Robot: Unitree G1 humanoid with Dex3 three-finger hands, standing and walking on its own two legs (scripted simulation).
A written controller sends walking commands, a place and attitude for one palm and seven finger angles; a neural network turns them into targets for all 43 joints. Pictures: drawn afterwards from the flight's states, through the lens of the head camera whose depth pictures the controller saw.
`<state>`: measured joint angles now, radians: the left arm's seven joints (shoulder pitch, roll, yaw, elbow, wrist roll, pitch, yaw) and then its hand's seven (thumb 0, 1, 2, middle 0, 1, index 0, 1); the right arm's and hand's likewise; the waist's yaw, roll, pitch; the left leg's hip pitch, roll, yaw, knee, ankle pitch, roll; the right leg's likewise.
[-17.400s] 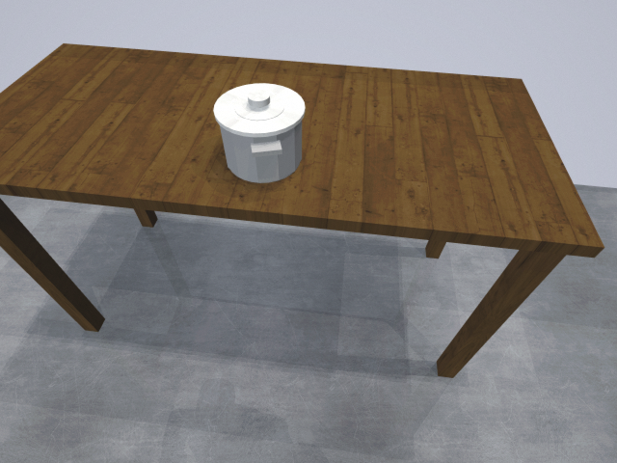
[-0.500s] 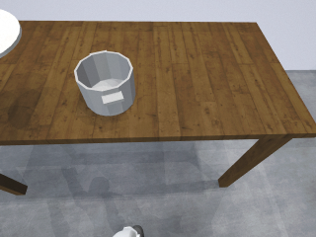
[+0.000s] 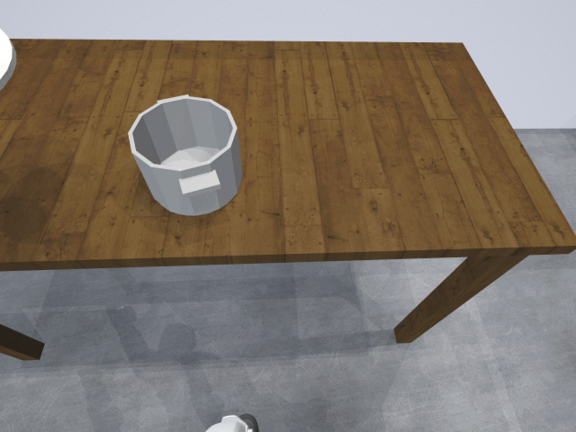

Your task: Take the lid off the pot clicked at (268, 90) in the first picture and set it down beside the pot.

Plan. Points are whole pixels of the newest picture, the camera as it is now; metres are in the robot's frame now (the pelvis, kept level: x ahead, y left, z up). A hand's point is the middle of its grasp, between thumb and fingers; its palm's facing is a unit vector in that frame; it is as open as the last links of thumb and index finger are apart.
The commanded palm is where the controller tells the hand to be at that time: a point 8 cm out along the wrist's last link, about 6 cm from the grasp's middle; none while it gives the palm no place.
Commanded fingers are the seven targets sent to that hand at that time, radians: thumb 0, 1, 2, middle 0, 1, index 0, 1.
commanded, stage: lower the lid onto the table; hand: left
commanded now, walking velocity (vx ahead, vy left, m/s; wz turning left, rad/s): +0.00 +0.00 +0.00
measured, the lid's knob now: out of the picture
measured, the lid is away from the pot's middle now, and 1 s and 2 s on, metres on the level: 0.24 0.24 0.25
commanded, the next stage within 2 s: none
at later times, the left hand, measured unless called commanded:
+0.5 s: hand out of the picture +0.48 +0.34 +0.24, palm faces -0.32 -0.20 -0.93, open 6.4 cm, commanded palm +0.54 +0.35 +0.31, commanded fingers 0.00 0.90 0.60 -0.91 -1.07 -0.94 -1.07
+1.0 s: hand out of the picture +0.49 +0.35 +0.21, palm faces -0.36 -0.23 -0.90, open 6.4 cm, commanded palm +0.55 +0.36 +0.28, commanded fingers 0.00 0.90 0.60 -0.91 -1.07 -0.94 -1.07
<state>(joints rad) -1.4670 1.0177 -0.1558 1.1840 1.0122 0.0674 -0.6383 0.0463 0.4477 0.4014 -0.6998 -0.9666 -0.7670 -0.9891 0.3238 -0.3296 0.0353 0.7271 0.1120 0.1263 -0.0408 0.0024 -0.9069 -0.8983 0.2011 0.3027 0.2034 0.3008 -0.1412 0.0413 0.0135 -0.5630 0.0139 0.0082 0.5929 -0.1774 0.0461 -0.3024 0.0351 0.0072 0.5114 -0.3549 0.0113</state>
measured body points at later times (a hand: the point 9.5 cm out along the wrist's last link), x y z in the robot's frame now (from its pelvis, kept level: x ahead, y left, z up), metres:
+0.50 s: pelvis +0.01 +0.01 +0.00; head +0.09 +0.01 +0.44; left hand +0.49 +0.35 +0.29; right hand +0.02 -0.28 -0.12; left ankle +0.07 +0.09 -0.73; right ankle -0.07 -0.14 -0.73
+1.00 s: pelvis +0.01 +0.00 +0.00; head +0.10 +0.01 +0.44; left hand +0.50 +0.36 +0.26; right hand -0.01 -0.29 -0.12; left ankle +0.07 +0.09 -0.73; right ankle -0.07 -0.14 -0.73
